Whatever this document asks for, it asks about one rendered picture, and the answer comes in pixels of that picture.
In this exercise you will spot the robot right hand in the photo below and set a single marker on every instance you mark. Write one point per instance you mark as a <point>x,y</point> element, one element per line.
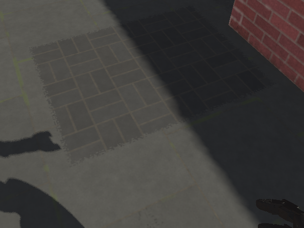
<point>285,209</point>

